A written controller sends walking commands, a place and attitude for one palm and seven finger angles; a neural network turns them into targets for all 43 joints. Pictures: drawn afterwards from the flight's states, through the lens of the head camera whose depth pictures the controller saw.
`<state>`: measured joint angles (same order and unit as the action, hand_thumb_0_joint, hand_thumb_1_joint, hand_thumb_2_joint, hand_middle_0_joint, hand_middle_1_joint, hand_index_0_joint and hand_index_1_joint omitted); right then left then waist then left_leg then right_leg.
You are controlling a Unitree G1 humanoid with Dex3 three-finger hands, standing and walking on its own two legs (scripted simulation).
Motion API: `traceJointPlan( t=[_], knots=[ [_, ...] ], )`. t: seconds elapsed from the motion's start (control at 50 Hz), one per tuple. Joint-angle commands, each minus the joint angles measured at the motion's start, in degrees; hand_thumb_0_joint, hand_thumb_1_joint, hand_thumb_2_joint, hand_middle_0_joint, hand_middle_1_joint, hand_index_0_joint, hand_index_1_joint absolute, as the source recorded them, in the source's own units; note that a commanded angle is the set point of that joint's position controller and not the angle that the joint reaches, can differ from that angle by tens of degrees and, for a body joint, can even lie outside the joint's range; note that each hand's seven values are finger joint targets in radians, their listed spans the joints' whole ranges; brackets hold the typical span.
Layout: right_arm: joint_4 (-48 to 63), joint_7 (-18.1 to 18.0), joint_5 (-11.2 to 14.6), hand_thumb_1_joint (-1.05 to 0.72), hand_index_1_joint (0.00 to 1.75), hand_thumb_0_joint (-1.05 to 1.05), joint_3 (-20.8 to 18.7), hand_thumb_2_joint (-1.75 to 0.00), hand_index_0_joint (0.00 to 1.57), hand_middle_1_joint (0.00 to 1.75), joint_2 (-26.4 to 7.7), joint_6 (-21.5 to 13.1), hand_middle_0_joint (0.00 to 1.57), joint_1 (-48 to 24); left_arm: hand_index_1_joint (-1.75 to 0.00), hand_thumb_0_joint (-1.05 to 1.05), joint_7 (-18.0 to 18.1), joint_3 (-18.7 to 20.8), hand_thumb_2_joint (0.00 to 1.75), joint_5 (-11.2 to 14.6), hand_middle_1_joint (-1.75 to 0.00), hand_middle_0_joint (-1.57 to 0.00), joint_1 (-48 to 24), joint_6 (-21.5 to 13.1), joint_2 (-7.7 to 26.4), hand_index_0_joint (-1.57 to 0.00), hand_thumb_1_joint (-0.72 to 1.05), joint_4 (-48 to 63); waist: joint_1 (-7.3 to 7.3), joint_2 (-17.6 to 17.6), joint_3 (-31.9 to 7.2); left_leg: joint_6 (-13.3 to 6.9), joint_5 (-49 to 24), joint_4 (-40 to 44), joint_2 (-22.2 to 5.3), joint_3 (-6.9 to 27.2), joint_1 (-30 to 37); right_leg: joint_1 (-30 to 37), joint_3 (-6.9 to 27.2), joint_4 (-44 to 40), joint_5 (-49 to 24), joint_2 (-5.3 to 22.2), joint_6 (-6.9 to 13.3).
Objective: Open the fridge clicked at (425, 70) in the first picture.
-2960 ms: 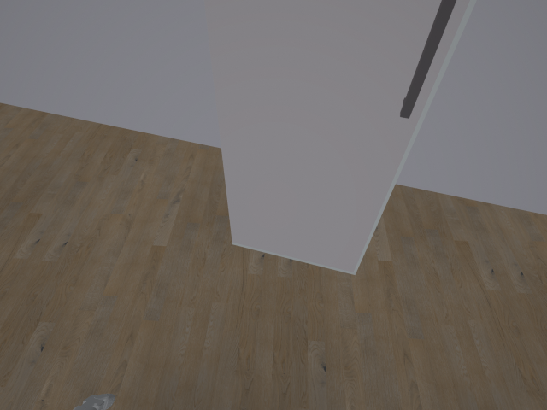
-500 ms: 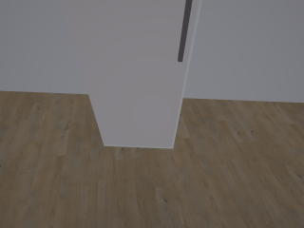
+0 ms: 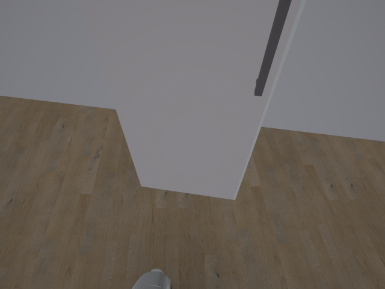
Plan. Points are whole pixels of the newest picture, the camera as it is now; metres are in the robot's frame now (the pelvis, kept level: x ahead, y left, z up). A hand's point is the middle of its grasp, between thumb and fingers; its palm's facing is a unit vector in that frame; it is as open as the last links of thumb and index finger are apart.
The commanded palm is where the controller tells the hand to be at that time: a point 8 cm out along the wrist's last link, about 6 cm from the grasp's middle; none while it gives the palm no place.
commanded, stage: take the last steps up to it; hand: right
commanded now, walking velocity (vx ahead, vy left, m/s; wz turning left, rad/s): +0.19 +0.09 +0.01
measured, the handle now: (273, 33) +0.61 -0.11 +0.22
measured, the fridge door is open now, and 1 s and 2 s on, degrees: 0 0 0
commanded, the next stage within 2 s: come to a stop and stand still in 0.08 s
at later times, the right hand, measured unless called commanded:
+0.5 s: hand (267, 286) +0.18 -0.16 -0.18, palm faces +0.06 +0.98 -0.19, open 7.3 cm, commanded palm none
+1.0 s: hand out of the picture +0.12 -0.13 -0.17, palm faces +0.08 +0.97 -0.22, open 7.4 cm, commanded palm none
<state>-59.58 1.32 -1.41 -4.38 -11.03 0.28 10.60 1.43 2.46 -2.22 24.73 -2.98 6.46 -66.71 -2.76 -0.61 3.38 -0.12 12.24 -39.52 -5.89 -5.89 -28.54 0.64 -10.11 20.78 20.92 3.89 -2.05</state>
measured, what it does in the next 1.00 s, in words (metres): walks ahead: left foot, then right foot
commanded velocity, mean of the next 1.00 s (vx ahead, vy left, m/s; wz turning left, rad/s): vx -0.07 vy -0.05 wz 0.00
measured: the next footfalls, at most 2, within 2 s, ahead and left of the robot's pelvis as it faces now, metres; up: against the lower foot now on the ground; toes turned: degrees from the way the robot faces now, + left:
left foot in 0.06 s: +0.16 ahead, +0.14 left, +0.00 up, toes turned +8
right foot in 0.34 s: +0.20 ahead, -0.08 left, +0.00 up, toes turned -6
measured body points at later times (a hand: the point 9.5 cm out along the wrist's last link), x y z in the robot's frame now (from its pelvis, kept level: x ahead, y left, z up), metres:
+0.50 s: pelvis +0.13 +0.02 +0.00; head +0.17 +0.01 +0.45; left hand +0.24 +0.25 -0.14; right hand +0.17 -0.21 -0.16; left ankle +0.10 +0.14 -0.69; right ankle +0.17 -0.08 -0.74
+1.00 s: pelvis +0.09 +0.05 +0.00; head +0.12 +0.06 +0.45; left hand +0.14 +0.30 -0.15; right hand +0.11 -0.18 -0.15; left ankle +0.13 +0.18 -0.74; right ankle +0.06 -0.08 -0.72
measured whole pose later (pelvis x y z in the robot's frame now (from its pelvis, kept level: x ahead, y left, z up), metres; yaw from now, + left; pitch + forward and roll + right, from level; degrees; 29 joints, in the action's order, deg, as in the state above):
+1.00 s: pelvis +0.09 +0.05 +0.00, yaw -1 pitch +0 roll -1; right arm -57.4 -1.2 -1.6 -2.0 -9.4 0.5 15.0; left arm 0.1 3.1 -1.0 13.2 2.9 12.5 -60.0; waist 2.0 -0.1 2.6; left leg 0.3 12.3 -28.4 -3.8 -3.8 -16.1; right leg -14.5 -2.0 38.2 23.3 1.2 -1.8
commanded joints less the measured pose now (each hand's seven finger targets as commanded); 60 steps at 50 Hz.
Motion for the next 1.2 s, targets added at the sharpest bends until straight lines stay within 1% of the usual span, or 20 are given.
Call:
traceJointPlan(
  t=[0.0, 0.02, 0.04, 0.06, 0.12, 0.18, 0.26, 0.3, 0.38, 0.5, 0.62, 0.66, 0.68, 0.7, 0.76, 0.9, 0.98, 1.04, 1.06, 1.18],
  knots=[
    [-0.8, 0.1, -0.3, -0.90, 0.30, 0.00, -0.6, -0.90, 0.20, 0.30, -3.3, -2.2, 0.20, 11.1, -0.30, 0.00, 0.4, 2.1, 0.90, 0.5, -0.30, -0.20, -0.9, -0.3, 10.7, -0.20, 0.90, 2.6, 7.05, 3.3, -1.7, -2.1, -2.7, 9.5, 4.5, -3.0, 21.0, -10.3, 3.1, 10.3, -27.8, 10.4, 6.3],
    [-2.7, -0.5, -0.6, -0.90, 0.30, 0.00, -1.6, -0.90, 0.20, 0.30, -8.2, -3.1, 0.20, 18.0, -0.30, 0.00, -0.3, 1.7, 0.90, 1.0, -0.30, -0.20, 1.0, -0.2, 8.4, -0.20, 0.90, 2.6, 9.82, -7.4, -7.2, -4.5, -1.5, 13.4, -3.0, 6.4, 33.4, -19.4, -0.2, 26.4, -17.8, 6.1, 4.0],
    [-3.5, -1.3, -0.2, -0.90, 0.30, 0.00, -2.7, -0.90, 0.20, 0.30, -13.9, -3.4, 0.20, 22.2, -0.30, 0.00, -0.5, 0.6, 0.90, 1.7, -0.30, -0.20, 2.7, -0.3, 4.6, -0.20, 0.90, 4.7, 9.36, -20.0, -12.6, -10.5, -6.6, 20.5, -17.5, 28.8, 40.5, -30.8, 0.7, 44.5, 11.8, -1.9, 2.3],
    [-2.9, -1.7, 0.6, -0.90, 0.30, 0.00, -2.4, -0.90, 0.20, 0.30, -13.8, -3.2, 0.20, 19.6, -0.30, 0.00, -0.2, 0.9, 0.90, 1.9, -0.30, -0.20, -0.4, 0.2, 6.1, -0.20, 0.90, 5.6, 9.44, -14.6, -12.4, -13.2, -0.9, 23.9, -18.6, 30.0, 35.4, -32.4, 7.5, 51.7, 13.6, -0.2, 3.5],
    [0.7, -2.7, 0.2, -0.90, 0.30, 0.00, -0.3, -0.90, 0.20, 0.30, -6.8, -3.0, 0.20, 5.9, -0.30, 0.00, -0.7, 1.2, 0.90, 0.8, -0.30, -0.20, -5.2, 0.9, 5.2, -0.20, 0.90, 6.3, 4.07, -1.4, -2.9, -11.3, 1.1, 25.5, -13.6, 17.0, 18.3, -31.6, 9.4, 50.7, 3.4, 4.8, 3.0],
    [1.1, -2.9, -0.2, -0.90, 0.30, 0.00, 1.1, -0.90, 0.20, 0.30, -4.0, -3.4, 0.20, 2.9, -0.30, 0.00, -0.6, 0.1, 0.90, 0.7, -0.30, -0.20, -1.5, 2.2, 2.8, -0.20, 0.90, 5.3, 0.57, -4.4, -2.7, -9.8, -16.4, 24.1, -10.2, 7.7, 11.3, -23.9, 6.9, 36.2, 3.1, 3.7, 1.2],
    [0.8, -3.4, 0.4, -0.90, 0.30, 0.00, 1.4, -0.90, 0.20, 0.30, -4.5, -2.4, 0.20, 2.6, -0.30, 0.00, 0.1, -1.2, 0.90, 1.5, -0.30, -0.20, -1.6, 2.0, 1.9, -0.20, 0.90, 4.3, 0.81, -4.6, -6.1, -7.9, -30.0, 16.7, -5.7, 4.0, 16.7, -15.5, 5.6, 14.0, -8.2, 0.4, 0.1],
    [1.3, -3.4, 1.0, -0.90, 0.30, 0.00, 1.3, -0.90, 0.20, 0.30, -4.3, -1.2, 0.20, 3.5, -0.30, 0.00, 0.4, -0.3, 0.90, 1.8, -0.30, -0.20, -3.1, 2.0, 5.2, -0.20, 0.90, 5.0, 1.15, -1.5, -5.6, -4.1, -24.3, 11.5, -3.9, 3.9, 13.9, -8.5, 6.6, 5.1, -25.2, 1.8, 0.9],
    [3.0, -3.9, 0.9, -0.90, 0.30, 0.00, 0.8, -0.90, 0.20, 0.30, -4.6, 1.1, 0.20, 5.4, -0.30, 0.00, 1.6, 1.2, 0.90, 1.3, -0.30, -0.20, -8.6, 2.8, 12.2, -0.20, 0.90, 8.2, 1.95, 17.1, -3.2, 1.8, 19.6, -10.1, 4.0, 3.0, 7.2, -6.8, 19.2, 1.1, -68.4, 17.0, 13.3],
    [5.1, -3.4, 0.7, -0.90, 0.30, 0.00, -0.3, -0.90, 0.20, 0.30, -3.4, 1.6, 0.20, 4.2, -0.30, 0.00, 1.5, 3.3, 0.90, 0.6, -0.30, -0.20, -14.7, 4.2, 14.7, -0.20, 0.90, 11.9, 2.08, 9.4, -9.1, 1.6, 18.3, -14.5, 4.4, 6.4, 3.0, -0.2, 14.4, 5.2, -58.8, 14.9, 13.0],
    [4.4, -3.1, -0.1, -0.90, 0.30, 0.00, 0.0, -0.90, 0.20, 0.30, -4.7, 0.9, 0.20, 11.1, -0.30, 0.00, 0.1, 3.7, 0.90, 1.2, -0.30, -0.20, -19.0, 4.9, 13.7, -0.20, 0.90, 13.8, 5.42, 4.3, -8.5, 1.4, -3.7, 13.4, 2.8, 3.8, 18.9, -12.6, 10.1, 11.0, -28.1, 9.2, 6.5],
    [6.0, -3.3, -0.8, -0.90, 0.30, 0.00, -0.5, -0.90, 0.20, 0.30, -12.1, -0.1, 0.20, 7.3, -0.30, 0.00, -0.7, 2.6, 0.90, 1.7, -0.30, -0.20, -17.2, 5.3, 7.4, -0.20, 0.90, 15.5, 4.13, -17.3, -4.3, -6.7, -23.0, 22.0, -15.9, 23.0, 16.4, -23.9, 6.2, 26.6, 10.5, -3.8, 0.8],
    [6.6, -3.1, -0.5, -0.90, 0.30, 0.00, -0.1, -0.90, 0.20, 0.30, -11.7, 0.1, 0.20, 7.6, -0.30, 0.00, -0.6, 2.8, 0.90, 1.4, -0.30, -0.20, -18.6, 6.6, 8.3, -0.20, 0.90, 15.1, 5.32, -10.9, -4.8, -9.9, -14.5, 23.5, -16.6, 22.9, 10.4, -21.6, 11.4, 34.3, 11.6, -3.4, 1.1],
    [6.5, -3.4, -0.7, -0.90, 0.30, 0.00, -0.4, -0.90, 0.20, 0.30, -11.6, 0.1, 0.20, 4.7, -0.30, 0.00, -0.8, 2.8, 0.90, 1.2, -0.30, -0.20, -18.8, 7.0, 8.0, -0.20, 0.90, 15.0, 4.05, -14.0, -1.9, -10.2, -6.8, 24.6, -14.9, 24.3, 7.9, -23.9, 12.8, 39.0, 9.8, -3.3, 1.5],
    [7.4, -3.5, -0.5, -0.90, 0.30, 0.00, 0.0, -0.90, 0.20, 0.30, -9.8, -0.2, 0.20, 2.0, -0.30, 0.00, -1.4, 2.6, 0.90, 0.8, -0.30, -0.20, -14.7, 6.2, 9.8, -0.20, 0.90, 12.5, 2.87, -9.6, -1.0, -8.0, -5.8, 22.7, -10.9, 17.2, 12.4, -27.6, 12.0, 41.9, 1.6, -2.2, 0.6],
    [4.4, -3.3, -0.6, -0.90, 0.30, 0.00, -0.4, -0.90, 0.20, 0.30, -11.2, -0.4, 0.20, 8.2, -0.30, 0.00, -1.5, 1.1, 0.90, 1.4, -0.30, -0.20, -15.1, 4.6, 8.2, -0.20, 0.90, 12.3, 6.63, -10.0, -3.5, -9.0, -6.2, 23.0, -11.5, 18.1, 19.6, -22.1, 8.2, 21.1, 4.4, -2.5, 0.2],
    [3.2, -3.2, 0.3, -0.90, 0.30, 0.00, -0.1, -0.90, 0.20, 0.30, -9.7, -0.1, 0.20, 4.6, -0.30, 0.00, -0.7, 0.3, 0.90, 1.6, -0.30, -0.20, -6.9, 3.5, 7.3, -0.20, 0.90, 8.6, 2.99, -8.4, -5.5, -5.0, -2.2, 20.1, -7.6, 13.9, 14.0, -8.0, 6.8, 2.6, -5.6, -2.7, 0.9],
    [3.5, -2.7, 0.7, -0.90, 0.30, 0.00, 1.3, -0.90, 0.20, 0.30, -3.4, 0.4, 0.20, 4.2, -0.30, 0.00, -0.1, 0.5, 0.90, 1.2, -0.30, -0.20, -7.3, 2.6, 13.1, -0.20, 0.90, 8.5, 3.92, 8.7, -3.1, 1.3, 4.7, 13.1, 1.2, 3.5, 11.6, -12.3, 19.0, -4.6, -8.2, 10.2, 5.7],
    [2.3, -2.8, 0.3, -0.90, 0.30, 0.00, 1.7, -0.90, 0.20, 0.30, -3.3, 0.8, 0.20, 1.9, -0.30, 0.00, 0.0, 0.2, 0.90, 1.2, -0.30, -0.20, -9.3, 2.4, 12.1, -0.20, 0.90, 7.9, 3.48, 13.6, -0.6, 2.2, 4.2, 11.1, 1.9, 2.0, 14.0, -16.6, 19.8, -9.1, -4.5, 9.3, 5.8],
    [-3.1, -2.7, 0.5, -0.90, 0.30, 0.00, 2.8, -0.90, 0.20, 0.30, -4.0, 0.2, 0.20, 5.9, -0.30, 0.00, 0.8, -0.8, 0.90, 1.7, -0.30, -0.20, -7.7, 1.6, 9.6, -0.20, 0.90, 5.9, 4.45, 6.4, -0.4, 1.7, -3.8, 16.0, 0.2, 4.2, 19.8, -14.4, 13.6, -5.7, -13.9, 4.8, 4.0]
  ],
)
